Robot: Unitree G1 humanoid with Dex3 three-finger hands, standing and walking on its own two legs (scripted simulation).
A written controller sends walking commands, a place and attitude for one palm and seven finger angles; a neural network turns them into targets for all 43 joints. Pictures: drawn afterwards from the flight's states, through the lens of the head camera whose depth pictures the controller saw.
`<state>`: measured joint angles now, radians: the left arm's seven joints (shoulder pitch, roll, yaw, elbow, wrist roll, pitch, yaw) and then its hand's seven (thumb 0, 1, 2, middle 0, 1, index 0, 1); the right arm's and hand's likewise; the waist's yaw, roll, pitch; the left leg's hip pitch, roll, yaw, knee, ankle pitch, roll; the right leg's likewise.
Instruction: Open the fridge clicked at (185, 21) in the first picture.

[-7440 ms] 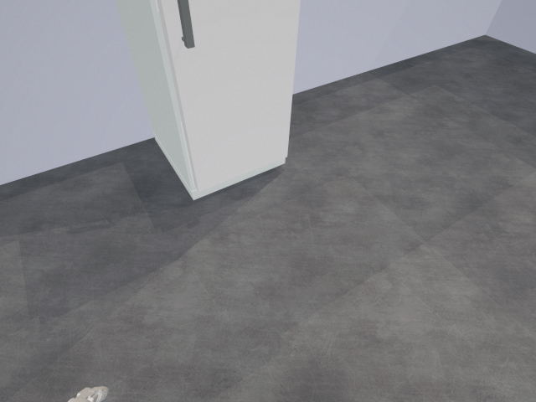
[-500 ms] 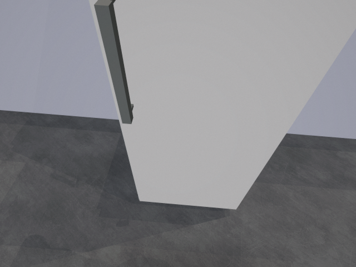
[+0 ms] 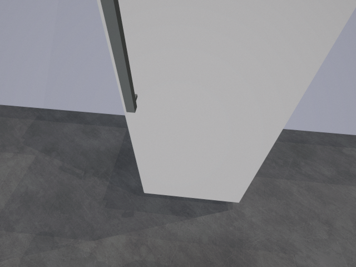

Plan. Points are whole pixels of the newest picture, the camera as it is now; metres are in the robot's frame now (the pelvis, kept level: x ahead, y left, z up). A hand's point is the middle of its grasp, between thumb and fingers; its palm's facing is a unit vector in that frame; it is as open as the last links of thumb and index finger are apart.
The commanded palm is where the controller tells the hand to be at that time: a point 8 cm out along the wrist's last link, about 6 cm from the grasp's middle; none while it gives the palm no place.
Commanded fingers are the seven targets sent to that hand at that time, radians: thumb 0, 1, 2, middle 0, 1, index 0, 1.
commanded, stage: come to a stop and stand still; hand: left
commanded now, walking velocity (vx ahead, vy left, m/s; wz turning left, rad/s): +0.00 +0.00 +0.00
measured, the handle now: (125, 59) +0.54 +0.19 +0.18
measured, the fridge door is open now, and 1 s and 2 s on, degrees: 0 0 0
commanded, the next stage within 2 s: none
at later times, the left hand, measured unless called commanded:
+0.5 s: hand out of the picture -0.02 +0.19 -0.17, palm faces +0.02 -0.99 -0.16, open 7.4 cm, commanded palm none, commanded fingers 0.00 0.90 0.90 -0.20 -0.30 -0.20 -0.30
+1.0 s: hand out of the picture +0.04 +0.23 -0.15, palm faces +0.03 -0.95 -0.32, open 7.4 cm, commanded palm none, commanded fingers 0.00 0.90 0.90 -0.20 -0.30 -0.20 -0.30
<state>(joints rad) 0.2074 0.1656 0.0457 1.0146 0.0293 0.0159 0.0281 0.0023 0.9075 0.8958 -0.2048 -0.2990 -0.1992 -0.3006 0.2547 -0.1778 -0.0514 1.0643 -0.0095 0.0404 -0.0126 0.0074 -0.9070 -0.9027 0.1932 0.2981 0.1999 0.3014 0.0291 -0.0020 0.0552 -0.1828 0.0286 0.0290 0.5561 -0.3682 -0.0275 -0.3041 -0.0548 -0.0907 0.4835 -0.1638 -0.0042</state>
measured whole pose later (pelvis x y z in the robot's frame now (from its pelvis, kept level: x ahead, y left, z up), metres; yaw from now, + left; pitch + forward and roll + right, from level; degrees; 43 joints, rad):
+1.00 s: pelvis -0.04 +0.00 +0.00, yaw +0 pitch -4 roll +0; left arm 0.23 0.28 0.02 0.97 0.02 -0.01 0.02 0.01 0.91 0.90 -0.20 -0.30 -0.20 -0.30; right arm 0.24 -0.29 -0.04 0.99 -0.02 0.00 -0.02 0.01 -0.90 -0.90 0.20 0.30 0.20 0.30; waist 0.00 0.01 -0.01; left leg -0.15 0.02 0.03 0.51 -0.28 -0.01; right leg -0.24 -0.03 -0.07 0.51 -0.20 -0.02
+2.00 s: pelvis -0.03 +0.02 +0.01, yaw +1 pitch -3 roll +0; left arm 0.26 0.22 -0.01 1.07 0.03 -0.01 0.03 0.00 0.91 0.90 -0.20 -0.30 -0.20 -0.30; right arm 0.19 -0.23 -0.01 1.09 -0.01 -0.01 -0.01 0.01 -0.90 -0.90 0.20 0.30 0.20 0.30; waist 0.01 0.00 0.03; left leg -0.12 -0.01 0.03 0.42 -0.24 0.02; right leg -0.20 -0.06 -0.07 0.41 -0.15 0.02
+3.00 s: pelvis -0.02 +0.01 +0.01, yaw +0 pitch -3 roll +0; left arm 0.25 0.23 0.00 1.09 0.02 -0.01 0.02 0.00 0.91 0.90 -0.20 -0.30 -0.20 -0.30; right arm 0.23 -0.23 0.00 1.13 -0.01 0.00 -0.01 0.01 -0.90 -0.90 0.20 0.30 0.20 0.30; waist 0.00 -0.01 0.03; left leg -0.09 0.01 0.03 0.38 -0.24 0.00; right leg -0.17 -0.03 -0.07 0.36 -0.14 0.01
